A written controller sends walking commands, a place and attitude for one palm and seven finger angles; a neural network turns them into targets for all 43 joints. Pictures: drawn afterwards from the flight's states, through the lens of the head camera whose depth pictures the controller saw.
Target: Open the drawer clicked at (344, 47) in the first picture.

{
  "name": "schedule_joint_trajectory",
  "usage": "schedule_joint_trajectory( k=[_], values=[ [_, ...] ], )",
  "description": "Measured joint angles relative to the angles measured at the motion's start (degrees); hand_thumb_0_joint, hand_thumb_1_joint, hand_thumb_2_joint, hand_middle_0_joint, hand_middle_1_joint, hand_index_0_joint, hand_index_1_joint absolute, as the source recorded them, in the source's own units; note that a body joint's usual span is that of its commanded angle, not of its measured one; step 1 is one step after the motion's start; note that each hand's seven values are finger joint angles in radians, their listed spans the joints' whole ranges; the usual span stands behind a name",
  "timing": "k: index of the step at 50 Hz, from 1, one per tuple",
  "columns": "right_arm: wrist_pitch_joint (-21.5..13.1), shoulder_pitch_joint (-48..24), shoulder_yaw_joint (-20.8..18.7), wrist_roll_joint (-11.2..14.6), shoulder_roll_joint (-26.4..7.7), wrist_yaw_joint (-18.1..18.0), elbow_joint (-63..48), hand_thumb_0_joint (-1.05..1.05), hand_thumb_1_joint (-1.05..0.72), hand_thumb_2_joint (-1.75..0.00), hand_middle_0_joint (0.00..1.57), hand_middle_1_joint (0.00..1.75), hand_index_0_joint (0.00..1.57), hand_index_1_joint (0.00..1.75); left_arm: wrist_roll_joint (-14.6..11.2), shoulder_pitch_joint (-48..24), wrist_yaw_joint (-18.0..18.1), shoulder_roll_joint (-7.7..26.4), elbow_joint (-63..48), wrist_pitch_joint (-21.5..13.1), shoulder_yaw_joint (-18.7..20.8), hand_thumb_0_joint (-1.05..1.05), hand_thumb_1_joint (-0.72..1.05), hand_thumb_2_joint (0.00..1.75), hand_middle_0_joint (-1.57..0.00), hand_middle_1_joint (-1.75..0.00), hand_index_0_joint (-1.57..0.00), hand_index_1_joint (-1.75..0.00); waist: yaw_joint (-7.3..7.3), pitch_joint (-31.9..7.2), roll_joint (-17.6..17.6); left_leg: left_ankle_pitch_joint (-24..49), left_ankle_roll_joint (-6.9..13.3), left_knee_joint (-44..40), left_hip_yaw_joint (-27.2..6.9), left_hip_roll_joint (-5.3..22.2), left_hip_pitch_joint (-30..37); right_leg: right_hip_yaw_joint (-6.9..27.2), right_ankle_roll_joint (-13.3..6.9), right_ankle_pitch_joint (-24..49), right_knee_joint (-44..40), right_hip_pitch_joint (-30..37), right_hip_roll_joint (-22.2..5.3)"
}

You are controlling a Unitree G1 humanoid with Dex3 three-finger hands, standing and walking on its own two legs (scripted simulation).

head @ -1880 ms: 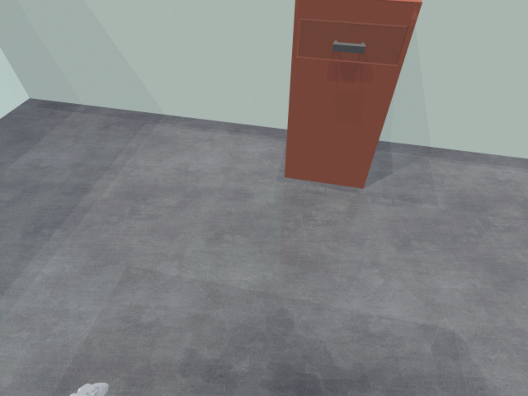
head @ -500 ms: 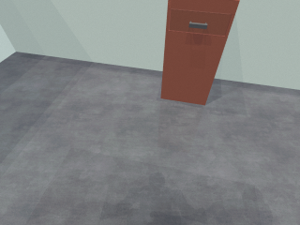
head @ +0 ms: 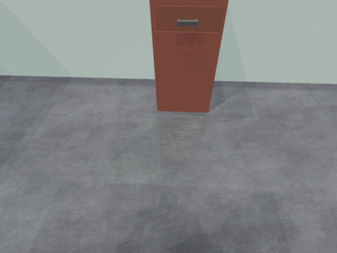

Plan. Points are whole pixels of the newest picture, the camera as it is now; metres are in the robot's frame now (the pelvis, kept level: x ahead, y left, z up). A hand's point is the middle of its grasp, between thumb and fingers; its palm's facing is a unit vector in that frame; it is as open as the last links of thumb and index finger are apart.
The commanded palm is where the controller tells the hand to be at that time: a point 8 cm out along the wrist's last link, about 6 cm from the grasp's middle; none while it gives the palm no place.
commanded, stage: walk to a spot facing it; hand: left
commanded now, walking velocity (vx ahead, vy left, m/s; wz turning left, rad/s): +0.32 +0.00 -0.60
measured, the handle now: (187, 21) +1.32 -0.02 +0.01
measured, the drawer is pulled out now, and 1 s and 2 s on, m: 0.00 0.00 0.00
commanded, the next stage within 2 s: turn to face it in 1.54 s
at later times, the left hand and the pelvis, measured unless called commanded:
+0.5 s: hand (90, 245) +0.18 +0.25 -0.18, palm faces -0.16 -0.97 -0.20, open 7.4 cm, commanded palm none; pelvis +0.17 +0.04 -0.01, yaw -16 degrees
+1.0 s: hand (177, 130) +0.59 +0.01 -0.15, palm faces -0.61 -0.77 -0.21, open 7.3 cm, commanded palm none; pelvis +0.35 -0.04 -0.01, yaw -33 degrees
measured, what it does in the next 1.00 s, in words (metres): walks ahead, turning right: left foot, then right foot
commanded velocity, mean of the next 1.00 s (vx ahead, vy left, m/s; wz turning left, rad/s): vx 0.33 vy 0.00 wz -0.56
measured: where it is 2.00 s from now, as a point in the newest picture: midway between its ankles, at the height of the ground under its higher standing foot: (207, 196)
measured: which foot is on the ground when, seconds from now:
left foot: down 0.00-0.00, up 0.02-0.42, down 0.44-0.94, up 0.96-1.00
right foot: down 0.00-0.44, up 0.46-0.92, down 0.94-1.00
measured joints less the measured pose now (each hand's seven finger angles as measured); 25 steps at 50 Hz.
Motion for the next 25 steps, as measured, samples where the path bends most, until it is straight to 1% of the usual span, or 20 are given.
schedule_joint_trajectory(
  k=[1, 2, 3, 4, 5, 7, 11, 14, 17, 20, 21, 22, 23, 24, 25],
  values=[
    [0.23, 0.73, -0.17, 0.15, 0.1, -0.03, 0.18, 0.01, -0.9, -0.9, 0.2, 0.3, 0.2, 0.3, 0.16, 0.24, 0.01, -0.45, -0.3, -0.83, 0.14, 0.0, 0.91, 0.9, -0.2, -0.3, -0.2, -0.3, -0.17, 0.36, 0.56, -1.69, 0.26, 5.16, -0.15, 1.02, -1.84, -0.77, -0.73, 3.74, -0.31, 0.1, 0.44],
    [0.75, 1.24, -0.25, 0.23, 0.22, -0.01, 0.64, 0.01, -0.9, -0.9, 0.2, 0.3, 0.2, 0.3, 0.02, 0.43, 0.36, -0.94, -0.48, -1.71, 0.19, 0.0, 0.91, 0.9, -0.2, -0.3, -0.2, -0.3, -0.12, 0.55, 0.95, -3.89, 0.49, 12.14, -1.31, 1.28, -4.58, -1.25, -1.48, 3.98, 0.59, 0.08, 0.93],
    [1.27, 1.46, -0.3, 0.23, 0.37, 0.04, 1.25, 0.01, -0.9, -0.9, 0.2, 0.3, 0.2, 0.3, -0.17, 0.82, 0.85, -1.49, -0.67, -2.45, 0.21, 0.0, 0.91, 0.9, -0.2, -0.3, -0.2, -0.3, 0.22, 0.6, 1.1, -4.77, 0.68, 18.74, -2.69, 0.93, -7.45, -1.35, -2.05, 3.26, 0.54, 0.62, 1.37],
    [1.66, 1.36, -0.38, 0.21, 0.54, 0.11, 1.71, 0.01, -0.91, -0.9, 0.2, 0.3, 0.2, 0.3, -0.27, 1.41, 1.28, -2.04, -0.86, -3.0, 0.19, 0.0, 0.91, 0.9, -0.2, -0.3, -0.2, -0.3, 0.66, 0.61, 1.08, -4.27, 0.75, 24.04, -3.55, 0.53, -10.17, -1.07, -2.42, 2.77, -0.51, 1.55, 1.78],
    [1.86, 0.98, -0.49, 0.12, 0.71, 0.2, 1.84, 0.01, -0.91, -0.9, 0.2, 0.3, 0.2, 0.3, -0.28, 2.14, 1.63, -2.56, -0.94, -3.34, 0.13, 0.0, 0.91, 0.9, -0.2, -0.3, -0.2, -0.3, 1.01, 0.6, 0.91, -3.08, 0.66, 27.65, -3.89, 0.25, -12.68, -0.51, -2.62, 2.79, -2.16, 2.62, 2.09],
    [1.78, -0.32, -0.83, -0.04, 1.07, 0.42, 1.1, 0.01, -0.91, -0.9, 0.2, 0.3, 0.2, 0.3, -0.12, 3.66, 2.04, -3.53, -0.65, -3.63, -0.08, 0.0, 0.91, 0.9, -0.2, -0.3, -0.2, -0.3, 1.22, 0.55, 0.36, -0.05, 0.14, 30.18, -3.81, 0.09, -16.95, 1.02, -2.48, 4.17, -6.12, 4.8, 2.35],
    [1.07, -3.61, -1.49, 0.03, 2.03, 0.93, -2.37, 0.02, -0.91, -0.9, 0.2, 0.3, 0.2, 0.3, 0.09, 5.96, 2.06, -4.78, 0.72, -3.74, -0.23, 0.0, 0.91, 0.9, -0.2, -0.3, -0.2, -0.3, 0.87, 0.26, -0.61, 6.27, -0.9, 26.42, -3.85, 0.64, -23.01, 4.23, -2.15, 6.38, -12.65, 8.36, 2.36],
    [0.56, -6.17, -1.75, 0.17, 2.77, 1.29, -4.67, 0.01, -0.91, -0.9, 0.2, 0.3, 0.19, 0.3, 0.22, 6.63, 2.09, -4.95, 1.45, -3.77, -0.04, 0.0, 0.91, 0.9, -0.21, -0.3, -0.2, -0.3, 1.16, 0.37, -0.93, 9.39, -1.24, 21.08, -4.54, 0.94, -24.94, 6.5, -1.52, 6.48, -15.27, 10.56, 2.33],
    [0.12, -8.41, -1.69, 0.33, 3.37, 1.5, -6.27, 0.01, -0.91, -0.9, 0.2, 0.3, 0.19, 0.3, 0.35, 6.63, 2.28, -4.39, 1.5, -3.68, 0.39, 0.0, 0.91, 0.9, -0.21, -0.3, -0.2, -0.3, 2.04, 0.64, -1.28, 10.54, -0.99, 13.87, -4.82, 0.55, -24.07, 8.49, -0.58, 4.97, -15.71, 12.4, 2.08],
    [-0.71, -9.89, -1.34, 0.48, 3.81, 1.47, -7.46, 0.01, -0.91, -0.9, 0.2, 0.3, 0.19, 0.3, 0.35, 6.42, 2.43, -3.23, 1.15, -3.36, 1.15, 0.0, 0.9, 0.9, -0.21, -0.3, -0.2, -0.3, 2.96, 0.75, -2.01, 10.5, -0.31, 5.17, -4.28, -0.76, -19.77, 10.45, 0.6, 1.59, -13.57, 13.69, 1.52],
    [-1.27, -10.13, -1.05, 0.45, 3.85, 1.29, -7.93, 0.01, -0.91, -0.9, 0.2, 0.3, 0.2, 0.3, 0.23, 6.6, 2.43, -2.8, 0.95, -3.26, 1.44, 0.0, 0.9, 0.9, -0.21, -0.3, -0.2, -0.3, 3.1, 0.65, -2.24, 10.76, 0.06, 1.44, -3.83, -1.24, -17.22, 11.31, 0.99, -0.33, -11.33, 13.51, 1.43],
    [-2.02, -10.3, -0.74, 0.28, 3.65, 1.06, -8.51, 0.01, -0.91, -0.9, 0.2, 0.3, 0.2, 0.3, 0.02, 6.92, 2.35, -2.57, 0.72, -3.13, 1.8, 0.0, 0.9, 0.9, -0.21, -0.3, -0.2, -0.3, 3.1, 0.41, -1.83, 12.18, 0.89, -1.41, -3.79, -0.98, -15.04, 11.68, 0.89, -2.57, -6.77, 12.05, 2.02],
    [-2.72, -10.7, -0.63, 0.01, 3.94, 0.72, -8.73, 0.01, -0.91, -0.9, 0.2, 0.3, 0.2, 0.3, -0.22, 6.23, 2.17, -1.95, 0.86, -2.73, 2.24, 0.0, 0.91, 0.9, -0.21, -0.3, -0.2, -0.3, 2.78, 0.78, -2.31, 13.3, 1.67, 0.57, -2.95, -0.9, -15.28, 10.86, 0.53, -4.92, 1.4, 9.11, 1.91],
    [-3.01, -10.78, -0.39, -0.14, 4.36, 0.58, -8.87, 0.01, -0.91, -0.9, 0.2, 0.3, 0.2, 0.3, -0.29, 5.21, 2.03, -1.18, 0.98, -2.22, 2.64, 0.0, 0.91, 0.9, -0.21, -0.3, -0.2, -0.3, 2.68, 1.2, -3.01, 11.65, 2.3, 2.99, -1.72, -0.69, -15.17, 9.66, 0.05, -6.38, 10.57, 5.54, 1.68],
    [-3.11, -10.43, -0.14, -0.23, 4.77, 0.52, -8.87, 0.01, -0.91, -0.9, 0.2, 0.3, 0.2, 0.3, -0.2, 4.18, 1.92, -0.42, 1.0, -1.8, 3.0, 0.0, 0.91, 0.9, -0.2, -0.3, -0.2, -0.3, 2.51, 1.31, -3.52, 9.63, 2.7, 4.0, -0.51, -0.36, -14.34, 8.04, -0.26, -6.25, 18.85, 1.88, 1.39]
  ],
)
